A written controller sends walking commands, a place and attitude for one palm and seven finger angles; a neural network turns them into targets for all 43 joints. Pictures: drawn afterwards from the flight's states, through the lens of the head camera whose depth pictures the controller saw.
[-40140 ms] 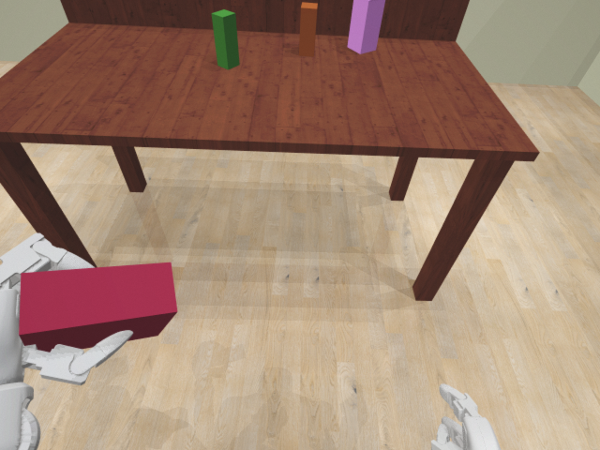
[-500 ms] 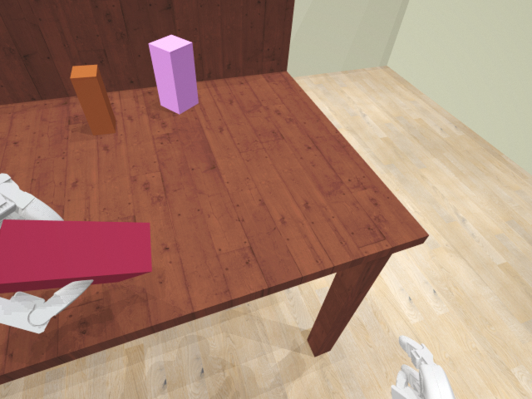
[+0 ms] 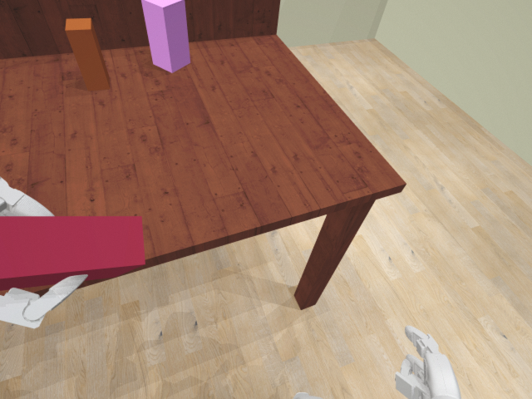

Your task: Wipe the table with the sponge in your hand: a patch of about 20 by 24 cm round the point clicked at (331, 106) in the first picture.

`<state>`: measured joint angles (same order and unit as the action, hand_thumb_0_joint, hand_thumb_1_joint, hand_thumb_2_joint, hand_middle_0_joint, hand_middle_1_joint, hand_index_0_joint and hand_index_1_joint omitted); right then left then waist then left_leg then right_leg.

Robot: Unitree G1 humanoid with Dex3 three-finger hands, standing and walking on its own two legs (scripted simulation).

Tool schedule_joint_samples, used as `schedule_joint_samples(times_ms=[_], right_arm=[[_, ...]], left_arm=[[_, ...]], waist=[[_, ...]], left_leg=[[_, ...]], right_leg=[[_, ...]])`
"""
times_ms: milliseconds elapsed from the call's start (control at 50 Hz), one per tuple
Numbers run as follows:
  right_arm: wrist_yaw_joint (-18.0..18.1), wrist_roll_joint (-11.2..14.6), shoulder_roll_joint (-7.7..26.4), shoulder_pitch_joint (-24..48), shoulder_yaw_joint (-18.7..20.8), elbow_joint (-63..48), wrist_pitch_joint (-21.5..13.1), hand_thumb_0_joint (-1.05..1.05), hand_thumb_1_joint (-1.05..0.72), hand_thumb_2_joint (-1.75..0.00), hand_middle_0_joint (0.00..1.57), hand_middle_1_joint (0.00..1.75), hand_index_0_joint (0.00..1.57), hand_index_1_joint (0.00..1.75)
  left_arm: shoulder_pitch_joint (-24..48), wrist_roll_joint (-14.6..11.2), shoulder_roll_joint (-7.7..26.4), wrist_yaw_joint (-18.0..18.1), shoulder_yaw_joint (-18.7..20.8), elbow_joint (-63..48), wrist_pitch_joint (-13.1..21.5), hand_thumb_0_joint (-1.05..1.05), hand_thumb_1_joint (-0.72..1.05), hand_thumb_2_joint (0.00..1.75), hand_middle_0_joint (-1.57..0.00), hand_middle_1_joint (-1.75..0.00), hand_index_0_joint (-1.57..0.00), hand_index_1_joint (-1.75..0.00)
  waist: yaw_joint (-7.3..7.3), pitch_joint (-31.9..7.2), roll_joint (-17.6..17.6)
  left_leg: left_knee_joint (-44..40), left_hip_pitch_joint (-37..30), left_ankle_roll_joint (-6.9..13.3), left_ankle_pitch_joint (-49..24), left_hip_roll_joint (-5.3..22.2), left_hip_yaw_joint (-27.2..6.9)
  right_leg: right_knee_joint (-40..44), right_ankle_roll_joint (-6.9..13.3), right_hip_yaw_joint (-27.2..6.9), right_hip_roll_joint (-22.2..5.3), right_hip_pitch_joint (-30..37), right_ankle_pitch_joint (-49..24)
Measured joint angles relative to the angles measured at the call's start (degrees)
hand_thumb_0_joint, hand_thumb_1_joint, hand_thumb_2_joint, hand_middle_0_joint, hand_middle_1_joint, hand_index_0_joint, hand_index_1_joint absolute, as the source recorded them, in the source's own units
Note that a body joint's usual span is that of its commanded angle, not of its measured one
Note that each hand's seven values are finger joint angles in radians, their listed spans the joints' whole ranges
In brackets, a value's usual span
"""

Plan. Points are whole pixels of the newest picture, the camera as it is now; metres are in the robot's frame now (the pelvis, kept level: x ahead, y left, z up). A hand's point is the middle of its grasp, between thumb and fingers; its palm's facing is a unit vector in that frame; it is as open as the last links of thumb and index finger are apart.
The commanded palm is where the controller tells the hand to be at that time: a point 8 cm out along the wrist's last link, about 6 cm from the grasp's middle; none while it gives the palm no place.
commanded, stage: step back with the hand held close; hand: left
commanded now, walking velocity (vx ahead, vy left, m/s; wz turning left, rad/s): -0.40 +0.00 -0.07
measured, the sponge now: (88, 251) +0.24 +0.22 +0.15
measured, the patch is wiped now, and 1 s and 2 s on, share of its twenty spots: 1.00 1.00 1.00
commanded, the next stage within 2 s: stop stepping back and stand still in 0.12 s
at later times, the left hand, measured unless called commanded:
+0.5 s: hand out of the picture +0.04 +0.18 +0.18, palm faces +0.37 -0.84 -0.39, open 9.4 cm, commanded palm -0.02 +0.22 +0.21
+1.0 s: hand out of the picture -0.10 +0.16 +0.16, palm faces +0.38 -0.85 -0.37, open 9.4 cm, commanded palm -0.14 +0.21 +0.21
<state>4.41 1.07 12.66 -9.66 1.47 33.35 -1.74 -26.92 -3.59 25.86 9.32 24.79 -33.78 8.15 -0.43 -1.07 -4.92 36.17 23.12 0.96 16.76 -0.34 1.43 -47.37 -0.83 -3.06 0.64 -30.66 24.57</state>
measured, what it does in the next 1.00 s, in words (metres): walks backwards: right foot, then left foot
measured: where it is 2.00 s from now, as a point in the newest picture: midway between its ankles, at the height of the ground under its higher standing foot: outside the picture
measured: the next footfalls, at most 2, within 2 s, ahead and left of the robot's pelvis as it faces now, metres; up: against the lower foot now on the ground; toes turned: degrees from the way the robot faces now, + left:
right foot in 0.28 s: -0.05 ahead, -0.16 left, +0.00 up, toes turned -1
left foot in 0.58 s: -0.24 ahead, +0.01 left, +0.00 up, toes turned +3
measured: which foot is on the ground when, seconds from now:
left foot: down 0.00-0.28, up 0.30-0.56, down 0.58-1.00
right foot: up 0.00-0.26, down 0.28-0.60, up 0.62-0.78, down 0.80-1.00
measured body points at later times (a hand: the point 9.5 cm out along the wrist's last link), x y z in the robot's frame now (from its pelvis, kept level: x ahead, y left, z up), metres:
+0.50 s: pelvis -0.17 -0.06 +0.00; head -0.19 -0.06 +0.45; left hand +0.02 +0.22 +0.20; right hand -0.03 -0.32 -0.08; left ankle -0.25 +0.07 -0.64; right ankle -0.09 -0.16 -0.72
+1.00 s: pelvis -0.29 -0.08 -0.02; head -0.31 -0.07 +0.43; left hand -0.12 +0.20 +0.18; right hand -0.13 -0.30 -0.10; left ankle -0.31 +0.02 -0.73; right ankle -0.17 -0.16 -0.72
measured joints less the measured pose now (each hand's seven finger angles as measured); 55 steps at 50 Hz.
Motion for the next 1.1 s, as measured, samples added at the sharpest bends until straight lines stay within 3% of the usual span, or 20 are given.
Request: schedule_joint_samples(times_ms=[100,180,260,300,340,400,440,500,580,600,640,720,760,800,860,900,960,1000,1040,1100], right_arm=[[-2.40,-0.04,-2.93,-1.28,-1.90,-0.09,-3.91,0.02,-0.91,-0.90,0.20,0.30,0.20,0.30],[-3.06,-0.49,-4.47,-2.41,-3.74,-0.12,-5.28,0.02,-0.90,-0.90,0.20,0.30,0.20,0.30],[-3.07,-0.80,-4.52,-2.78,-4.42,-0.52,-5.19,0.01,-0.90,-0.90,0.20,0.30,0.20,0.30],[-3.11,-0.28,-3.02,-2.49,-3.75,-0.36,-4.78,0.01,-0.90,-0.89,0.21,0.30,0.20,0.30],[-2.89,0.75,-1.42,-3.12,-2.78,0.79,-4.07,0.02,-0.90,-0.89,0.21,0.30,0.20,0.30],[-2.62,1.63,-0.01,-4.75,-2.34,2.44,-2.22,0.02,-0.90,-0.90,0.20,0.30,0.20,0.30],[-2.45,1.56,0.68,-5.58,-2.16,2.56,-1.28,0.02,-0.90,-0.90,0.20,0.30,0.20,0.30],[-2.29,1.52,2.12,-6.36,-1.25,2.52,-1.58,0.02,-0.91,-0.90,0.20,0.30,0.20,0.30],[-1.97,1.60,4.40,-6.43,0.42,1.64,-3.71,0.02,-0.91,-0.90,0.20,0.30,0.20,0.30],[-1.76,1.47,4.10,-6.15,0.80,1.58,-4.31,0.02,-0.91,-0.90,0.20,0.30,0.20,0.30],[-1.61,1.11,1.75,-5.67,0.72,2.25,-4.97,0.02,-0.91,-0.90,0.20,0.30,0.20,0.30],[-1.62,1.53,0.11,-9.37,0.65,3.48,-9.19,0.02,-0.91,-0.90,0.20,0.30,0.20,0.30],[-1.66,1.64,-0.01,-10.58,-0.10,4.47,-9.09,0.02,-0.91,-0.90,0.20,0.30,0.20,0.30],[-1.59,1.60,-0.06,-10.48,-1.25,3.79,-7.62,0.01,-0.91,-0.90,0.20,0.30,0.20,0.30],[-1.89,1.52,0.34,-6.15,-1.84,5.44,-3.89,0.02,-0.90,-0.90,0.20,0.30,0.20,0.30],[-2.77,1.71,-0.39,-4.36,-1.80,5.88,-2.15,0.02,-0.91,-0.90,0.20,0.30,0.20,0.30],[-3.17,1.54,-1.62,-3.97,-2.50,4.60,-1.88,0.02,-0.91,-0.90,0.20,0.30,0.20,0.30],[-2.52,1.05,-1.52,-4.42,-3.15,3.14,-3.07,0.02,-0.91,-0.90,0.20,0.30,0.20,0.30],[-1.97,0.63,-1.92,-4.59,-3.38,3.10,-4.65,0.02,-0.91,-0.90,0.20,0.30,0.20,0.30],[-2.12,0.92,-2.40,-6.16,-3.24,4.13,-7.07,0.02,-0.91,-0.90,0.20,0.30,0.20,0.30]], left_arm=[[1.03,0.69,-3.85,0.38,-2.91,-0.39,-3.59,-0.01,-0.47,1.11,-0.80,-1.42,-0.81,-1.40],[1.65,0.66,-4.39,-0.15,-5.47,-3.66,-3.63,-0.01,-0.47,1.11,-0.80,-1.42,-0.81,-1.40],[1.73,0.53,-1.60,-0.43,-3.19,-2.92,-2.05,-0.01,-0.48,1.11,-0.80,-1.42,-0.81,-1.40],[2.17,0.77,-1.88,-0.85,-2.78,-0.55,-1.38,-0.01,-0.48,1.11,-0.80,-1.42,-0.81,-1.40],[2.07,0.50,-2.47,-1.60,-3.99,1.30,-1.43,-0.01,-0.48,1.10,-0.80,-1.42,-0.82,-1.40],[-0.47,-0.08,-3.31,-2.95,-4.44,2.64,-1.64,-0.01,-0.48,1.10,-0.80,-1.42,-0.82,-1.40],[-1.60,-0.38,-3.29,-3.41,-4.12,4.17,-1.85,-0.01,-0.48,1.10,-0.80,-1.42,-0.82,-1.40],[-0.09,-0.25,-2.60,-3.63,-4.34,6.60,-2.56,-0.01,-0.48,1.10,-0.81,-1.42,-0.82,-1.40],[0.49,-0.16,-2.04,-3.20,-3.87,2.68,-3.04,-0.01,-0.48,1.10,-0.80,-1.42,-0.82,-1.40],[-0.10,-0.12,-1.31,-2.89,-3.17,0.88,-2.84,-0.01,-0.48,1.10,-0.80,-1.42,-0.82,-1.40],[-2.91,0.16,-0.64,-2.16,-1.27,-1.00,-2.50,-0.01,-0.48,1.10,-0.80,-1.42,-0.82,-1.40],[-2.36,0.87,-2.52,-2.02,-2.53,2.62,-0.68,-0.01,-0.48,1.10,-0.81,-1.42,-0.82,-1.40],[3.21,0.45,-3.15,-2.72,-3.82,6.58,-0.02,-0.01,-0.48,1.10,-0.81,-1.42,-0.82,-1.40],[9.10,0.24,-2.18,-3.18,-3.74,8.77,-0.86,-0.01,-0.48,1.10,-0.81,-1.42,-0.82,-1.40],[12.24,-0.45,-3.74,-4.25,-3.70,10.57,-1.60,-0.01,-0.48,1.10,-0.80,-1.42,-0.82,-1.40],[8.07,-0.80,-4.81,-5.03,-3.45,9.39,-1.96,-0.01,-0.48,1.10,-0.80,-1.42,-0.81,-1.40],[-0.42,-0.96,-5.21,-4.93,-3.71,4.36,-2.54,-0.01,-0.48,1.10,-0.80,-1.42,-0.81,-1.40],[-3.91,-0.74,-4.75,-4.20,-4.42,0.38,-2.75,-0.01,-0.48,1.10,-0.80,-1.42,-0.81,-1.40],[-4.21,0.13,-3.94,-3.35,-4.82,-0.54,-2.63,-0.01,-0.48,1.10,-0.81,-1.42,-0.82,-1.40],[-0.21,1.70,-2.73,-2.24,-4.85,2.38,-2.26,-0.01,-0.48,1.10,-0.81,-1.42,-0.82,-1.40]], waist=[[0.66,1.42,0.78],[0.15,0.96,1.77],[-0.31,-0.27,3.92],[-0.44,0.53,7.68],[-0.84,0.64,9.19],[-0.23,-2.08,6.42],[-1.06,-4.49,4.77],[-2.03,-6.82,3.40],[-2.61,-6.80,2.87],[-2.74,-6.22,1.31],[-0.81,-4.75,-3.84],[-0.71,-8.34,0.76],[-0.56,-7.89,3.78],[-0.96,-4.91,5.28],[-1.21,-0.82,8.57],[-1.19,-0.84,8.17],[-1.30,-1.93,5.67],[-0.86,-2.38,4.73],[0.09,-2.20,2.87],[0.38,-3.85,2.70]], left_leg=[[-3.49,-1.87,-0.68,-3.79,2.06,0.59],[-4.59,-0.65,-1.79,-6.80,3.58,-0.33],[-2.11,3.60,-3.10,-8.21,5.24,-1.48],[3.75,6.70,-2.96,-1.61,6.92,-3.55],[18.59,10.64,-2.98,6.01,4.55,-4.99],[37.39,12.65,-2.73,3.85,0.51,-3.07],[41.21,11.31,-2.33,0.90,0.29,-1.66],[33.11,5.25,-0.61,3.00,1.57,-0.78],[6.38,-7.87,1.74,9.78,3.09,-0.82],[0.41,-10.69,-0.49,15.00,2.49,0.29],[-3.66,-14.95,-2.93,12.51,-0.73,4.16],[-5.66,-17.21,-2.71,8.57,0.73,3.78],[-3.91,-15.95,-3.06,8.53,2.19,1.25],[5.09,-11.72,-1.12,11.12,3.16,-0.30],[24.29,-2.26,0.97,11.91,3.24,-3.13],[27.82,1.00,1.16,9.64,2.16,-1.86],[18.09,-0.55,2.24,8.84,1.74,1.59],[7.76,-3.97,2.51,11.42,1.78,2.12],[6.63,-4.33,1.97,9.50,1.28,3.50],[1.72,-6.27,1.65,4.10,0.93,3.32]], right_leg=[[-7.09,-0.79,1.02,0.89,-0.72,0.75],[-1.24,-0.85,2.28,0.40,3.37,-1.86],[8.62,-0.51,2.90,0.68,10.59,-5.51],[11.39,1.13,4.86,2.62,12.11,-7.61],[11.54,2.41,6.25,2.69,12.18,-8.12],[12.33,2.88,4.95,0.85,10.52,-9.91],[12.87,2.89,4.88,-0.06,8.29,-11.41],[12.65,3.02,6.08,-1.08,3.79,-13.32],[9.78,2.93,7.99,-1.94,-3.01,-15.11],[7.59,2.80,7.48,-3.03,-4.73,-14.88],[-0.47,2.14,4.14,-4.28,-5.74,-9.35],[-17.90,1.32,5.32,-1.50,-4.96,1.12],[-9.50,1.50,5.84,-0.95,-0.35,-0.52],[6.17,1.68,6.33,-1.25,6.64,-9.90],[4.87,3.99,8.89,0.80,5.17,-10.05],[5.87,4.59,7.99,1.61,3.97,-10.89],[7.60,4.66,7.54,1.04,2.32,-12.53],[5.84,4.17,8.72,0.51,0.45,-8.65],[-4.06,2.48,6.70,0.28,-2.42,-0.60],[-21.33,1.15,4.82,0.05,-5.10,-0.32]])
